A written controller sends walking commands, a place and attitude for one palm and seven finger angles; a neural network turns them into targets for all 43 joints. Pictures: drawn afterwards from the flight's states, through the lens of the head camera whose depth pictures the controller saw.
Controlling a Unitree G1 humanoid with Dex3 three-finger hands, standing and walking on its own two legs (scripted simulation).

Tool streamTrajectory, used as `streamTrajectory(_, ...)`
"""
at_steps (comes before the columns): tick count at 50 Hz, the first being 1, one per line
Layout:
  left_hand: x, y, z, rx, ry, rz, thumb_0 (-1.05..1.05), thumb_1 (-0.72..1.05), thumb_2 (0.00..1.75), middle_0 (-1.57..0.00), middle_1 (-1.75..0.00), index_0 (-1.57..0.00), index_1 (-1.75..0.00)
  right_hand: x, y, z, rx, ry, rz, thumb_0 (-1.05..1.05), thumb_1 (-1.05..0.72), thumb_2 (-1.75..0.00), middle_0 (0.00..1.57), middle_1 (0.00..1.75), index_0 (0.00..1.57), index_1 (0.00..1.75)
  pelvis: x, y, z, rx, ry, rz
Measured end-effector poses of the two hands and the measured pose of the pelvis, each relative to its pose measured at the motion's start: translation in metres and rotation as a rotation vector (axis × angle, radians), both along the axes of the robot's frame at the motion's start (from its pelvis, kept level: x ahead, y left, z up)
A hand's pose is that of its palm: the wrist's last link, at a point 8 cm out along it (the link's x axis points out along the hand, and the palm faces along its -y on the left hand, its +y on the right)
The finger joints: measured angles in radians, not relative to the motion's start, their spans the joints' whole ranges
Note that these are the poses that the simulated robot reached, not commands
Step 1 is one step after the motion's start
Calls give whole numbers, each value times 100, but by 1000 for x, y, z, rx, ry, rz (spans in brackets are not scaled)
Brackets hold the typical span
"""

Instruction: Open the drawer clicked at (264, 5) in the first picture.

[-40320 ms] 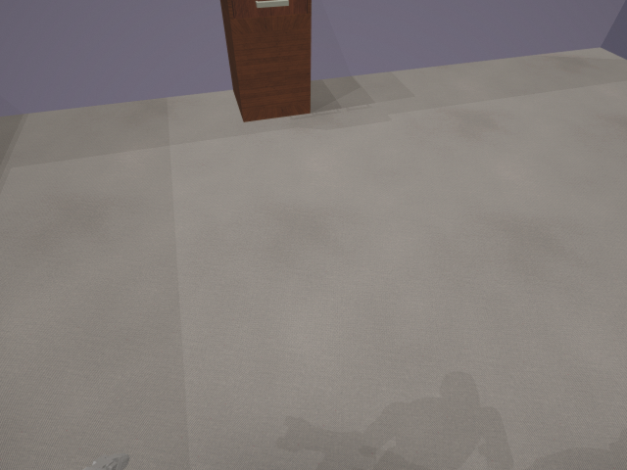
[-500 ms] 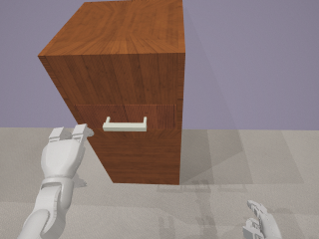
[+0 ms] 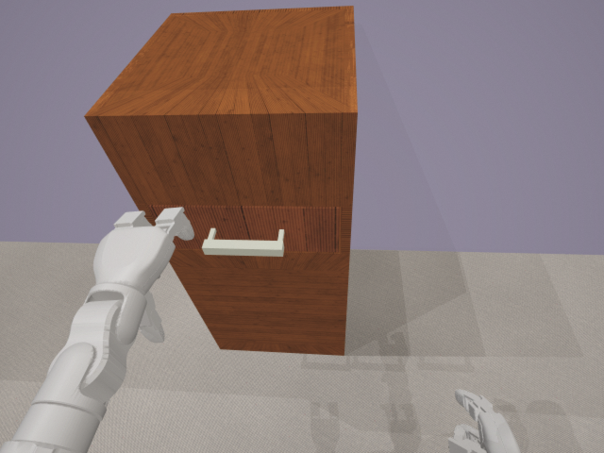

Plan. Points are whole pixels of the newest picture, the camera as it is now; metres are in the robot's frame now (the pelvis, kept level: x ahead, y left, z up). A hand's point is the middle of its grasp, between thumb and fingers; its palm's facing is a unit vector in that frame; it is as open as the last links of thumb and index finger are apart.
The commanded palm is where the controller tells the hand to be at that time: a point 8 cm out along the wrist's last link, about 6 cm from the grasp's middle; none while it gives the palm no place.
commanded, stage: raise the hand with hooked fingers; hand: left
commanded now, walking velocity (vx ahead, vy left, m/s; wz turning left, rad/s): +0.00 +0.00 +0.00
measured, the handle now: (245, 240) +0.52 +0.21 -0.11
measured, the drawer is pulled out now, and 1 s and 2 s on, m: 0.00 0.00 0.00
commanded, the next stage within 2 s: move the hooked fingers above the handle in 0.22 s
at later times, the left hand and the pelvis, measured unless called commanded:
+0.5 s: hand (175, 286) +0.30 +0.22 +0.05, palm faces -0.02 -0.06 -1.00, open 13.9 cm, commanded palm +0.30 +0.23 +0.11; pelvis -0.01 -0.01 +0.00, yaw +0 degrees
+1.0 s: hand (204, 266) +0.37 +0.21 +0.01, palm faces -0.03 -0.04 -1.00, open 13.8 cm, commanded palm +0.35 +0.22 +0.07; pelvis -0.01 -0.01 -0.01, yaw -1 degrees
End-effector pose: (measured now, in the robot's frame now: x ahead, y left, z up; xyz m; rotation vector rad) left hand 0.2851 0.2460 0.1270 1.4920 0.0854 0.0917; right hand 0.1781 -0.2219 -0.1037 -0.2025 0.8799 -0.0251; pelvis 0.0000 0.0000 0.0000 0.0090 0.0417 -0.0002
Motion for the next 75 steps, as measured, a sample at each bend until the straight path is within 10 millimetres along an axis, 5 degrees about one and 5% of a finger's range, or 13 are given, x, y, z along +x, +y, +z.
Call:
streamTrajectory(10, -10, -10, -3, 11, -64, -60, 0, -49, 30, -32, -120, -32, -120, -17, -16, -5, -25, 42, -30, 1, -90, -90, 20, 30, 20, 30, -2, -2, 0, 3, 9, -2)
streamTrajectory(22, -7, -15, -6, 13, -16, -1, 0, -49, 30, -32, -120, -31, -120, -8, -8, -2, 16, -9, -22, 1, -90, -90, 20, 30, 20, 30, -8, -6, 0, 7, 1, 3)
streamTrajectory(30, 14, -24, -29, 32, 27, -71, 0, -49, 30, -32, -120, -32, -120, -17, -14, -2, -19, -1, -27, 1, -90, -90, 20, 30, 20, 30, -14, -12, -3, 8, 23, 6)
streamTrajectory(37, 37, -21, -27, 49, -24, -54, 0, -49, 30, -32, -120, -32, -120, -44, -29, -15, -33, 70, -88, 1, -90, -90, 20, 30, 20, 30, -12, -11, -5, 7, 59, 3)
streamTrajectory(50, 62, -33, -60, 40, 30, -86, 0, -49, 30, -32, -120, -32, -120, -88, -46, -28, -65, 183, -178, 1, -90, -90, 20, 30, 20, 30, -9, -9, -11, 10, 109, -11)
streamTrajectory(59, 79, -22, -67, 78, 16, -24, 0, -49, 30, -32, -120, -31, -120, -101, -47, -36, -55, 220, -197, 1, -90, -90, 20, 30, 20, 30, -10, -7, -16, 6, 149, -8)
streamTrajectory(69, 91, -47, -84, 45, 32, -117, 0, -49, 30, -32, -120, -32, -120, -108, -44, -40, -65, 234, -202, 0, -90, -90, 20, 30, 20, 30, -11, -4, -22, 4, 180, -5)
streamTrajectory(75, 105, -40, -90, 86, -12, -69, 0, -49, 30, -32, -120, -32, -120, -121, -44, -48, -64, 267, -205, 0, -90, -90, 20, 30, 20, 30, -16, -3, -28, 3, 216, -6)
